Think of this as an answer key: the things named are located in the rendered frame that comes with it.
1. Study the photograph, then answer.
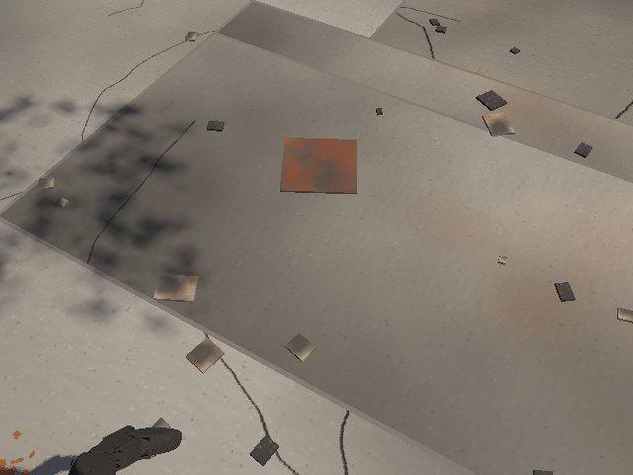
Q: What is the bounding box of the robot left hand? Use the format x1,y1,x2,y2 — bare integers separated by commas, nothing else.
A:
68,426,182,475

